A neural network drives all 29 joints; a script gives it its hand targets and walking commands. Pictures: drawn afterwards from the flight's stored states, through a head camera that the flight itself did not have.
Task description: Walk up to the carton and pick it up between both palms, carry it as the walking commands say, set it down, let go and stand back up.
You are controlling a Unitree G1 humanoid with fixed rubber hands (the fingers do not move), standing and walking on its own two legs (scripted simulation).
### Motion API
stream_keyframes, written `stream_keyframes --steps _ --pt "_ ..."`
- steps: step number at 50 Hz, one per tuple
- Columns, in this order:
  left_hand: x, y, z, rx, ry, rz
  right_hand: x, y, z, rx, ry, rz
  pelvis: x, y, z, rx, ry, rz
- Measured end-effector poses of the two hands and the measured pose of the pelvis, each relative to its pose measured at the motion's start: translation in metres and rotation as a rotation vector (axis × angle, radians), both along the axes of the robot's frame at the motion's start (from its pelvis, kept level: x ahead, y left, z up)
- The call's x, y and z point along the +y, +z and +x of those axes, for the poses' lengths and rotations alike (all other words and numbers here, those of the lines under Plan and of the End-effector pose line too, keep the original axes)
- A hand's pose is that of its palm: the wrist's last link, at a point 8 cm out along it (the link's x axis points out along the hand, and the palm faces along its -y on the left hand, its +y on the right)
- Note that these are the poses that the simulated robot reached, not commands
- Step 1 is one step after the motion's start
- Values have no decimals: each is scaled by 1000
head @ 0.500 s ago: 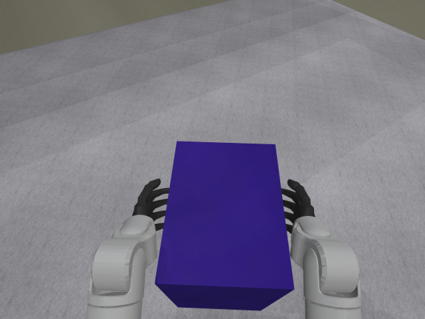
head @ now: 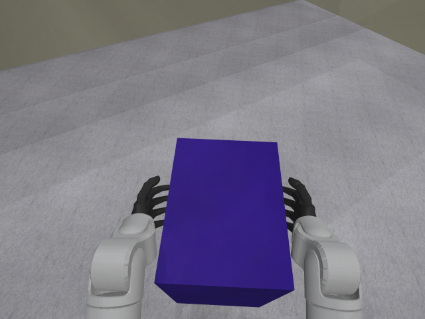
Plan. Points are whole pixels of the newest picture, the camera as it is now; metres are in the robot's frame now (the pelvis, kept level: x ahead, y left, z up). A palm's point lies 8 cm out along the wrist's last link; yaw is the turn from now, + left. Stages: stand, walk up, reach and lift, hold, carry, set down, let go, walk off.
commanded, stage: carry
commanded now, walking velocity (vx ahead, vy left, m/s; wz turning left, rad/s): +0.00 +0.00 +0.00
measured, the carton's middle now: (222, 230) +0.29 +0.00 +0.01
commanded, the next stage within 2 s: none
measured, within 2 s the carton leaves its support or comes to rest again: neither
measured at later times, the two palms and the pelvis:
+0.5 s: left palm (173, 143) +0.47 +0.11 +0.05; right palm (291, 149) +0.47 -0.15 +0.05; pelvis +0.20 -0.02 -0.01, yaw +0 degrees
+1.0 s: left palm (182, 91) +0.64 +0.11 +0.07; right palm (284, 95) +0.64 -0.16 +0.07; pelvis +0.37 -0.02 -0.01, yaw -1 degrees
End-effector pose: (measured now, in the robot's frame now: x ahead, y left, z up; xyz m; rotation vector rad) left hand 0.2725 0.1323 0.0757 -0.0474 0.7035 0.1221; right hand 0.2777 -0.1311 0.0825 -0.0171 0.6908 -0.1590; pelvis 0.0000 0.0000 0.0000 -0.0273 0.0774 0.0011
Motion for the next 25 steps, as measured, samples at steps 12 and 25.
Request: stream_keyframes --steps 12,25 --pt "-10 -6 96 -1 0 -1 -9 -6 96 -3 0 0 -9 -6 95 15 3 14" --pt "-22 -23 199 5 -16 36 -22 -32 195 4 -19 36 -15 -14 195 -28 -9 6"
